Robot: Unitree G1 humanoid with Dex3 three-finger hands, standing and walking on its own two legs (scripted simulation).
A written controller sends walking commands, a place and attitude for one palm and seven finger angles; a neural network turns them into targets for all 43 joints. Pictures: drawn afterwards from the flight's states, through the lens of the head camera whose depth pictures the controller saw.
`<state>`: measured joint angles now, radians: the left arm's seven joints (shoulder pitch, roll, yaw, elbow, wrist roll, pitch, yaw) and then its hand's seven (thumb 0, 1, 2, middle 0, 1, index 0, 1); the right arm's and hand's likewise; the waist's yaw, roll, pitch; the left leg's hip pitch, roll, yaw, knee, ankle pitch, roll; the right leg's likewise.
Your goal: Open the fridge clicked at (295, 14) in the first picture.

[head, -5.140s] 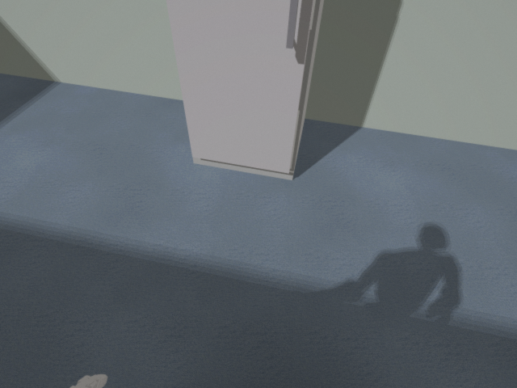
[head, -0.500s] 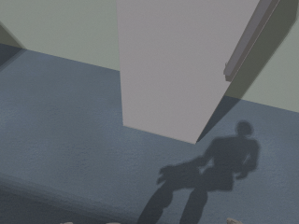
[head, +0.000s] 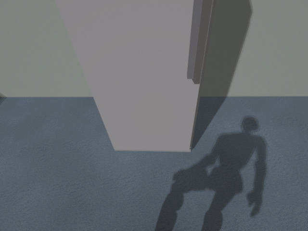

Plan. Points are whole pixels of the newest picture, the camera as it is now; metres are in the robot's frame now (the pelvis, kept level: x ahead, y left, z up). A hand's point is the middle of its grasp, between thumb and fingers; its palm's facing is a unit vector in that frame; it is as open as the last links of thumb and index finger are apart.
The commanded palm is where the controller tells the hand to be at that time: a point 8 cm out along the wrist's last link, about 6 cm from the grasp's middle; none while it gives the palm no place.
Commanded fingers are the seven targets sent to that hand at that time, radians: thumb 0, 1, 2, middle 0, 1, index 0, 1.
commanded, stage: take the last steps up to it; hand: right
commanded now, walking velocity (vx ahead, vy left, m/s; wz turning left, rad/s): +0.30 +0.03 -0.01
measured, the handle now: (195, 14) +0.72 -0.13 +0.24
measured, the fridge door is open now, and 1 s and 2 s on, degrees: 0 0 0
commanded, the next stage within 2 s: come to a stop and stand still in 0.62 s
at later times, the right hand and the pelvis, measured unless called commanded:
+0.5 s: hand (204, 203) +0.25 -0.14 -0.17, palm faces +0.02 +0.98 -0.17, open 7.4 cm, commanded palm none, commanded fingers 0.00 -0.90 -0.90 0.20 0.30 0.20 0.30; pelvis +0.15 +0.03 -0.01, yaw -1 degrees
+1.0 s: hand (215, 194) +0.28 -0.18 -0.18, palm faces +0.05 +0.98 -0.17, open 7.4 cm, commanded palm none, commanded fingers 0.00 -0.90 -0.90 0.20 0.30 0.20 0.30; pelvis +0.26 +0.00 +0.01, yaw +0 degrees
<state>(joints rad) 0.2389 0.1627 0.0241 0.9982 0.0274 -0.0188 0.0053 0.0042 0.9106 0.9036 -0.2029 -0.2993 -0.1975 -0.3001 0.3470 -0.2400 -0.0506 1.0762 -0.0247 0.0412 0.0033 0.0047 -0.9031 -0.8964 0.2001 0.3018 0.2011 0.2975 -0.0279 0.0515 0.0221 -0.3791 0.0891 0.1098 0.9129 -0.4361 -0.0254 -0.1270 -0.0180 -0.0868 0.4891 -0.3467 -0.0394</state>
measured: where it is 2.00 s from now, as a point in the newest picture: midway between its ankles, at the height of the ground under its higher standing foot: outside the picture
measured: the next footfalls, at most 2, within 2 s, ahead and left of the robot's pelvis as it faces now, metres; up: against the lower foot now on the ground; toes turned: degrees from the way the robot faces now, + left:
left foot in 0.38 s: +0.25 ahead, +0.14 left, +0.00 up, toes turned +8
right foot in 0.72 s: +0.31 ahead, -0.10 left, +0.00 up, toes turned -9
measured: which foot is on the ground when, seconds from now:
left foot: up 0.00-0.36, down 0.38-0.74, up 0.76-1.00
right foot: down 0.00-0.40, up 0.42-0.70, down 0.72-1.00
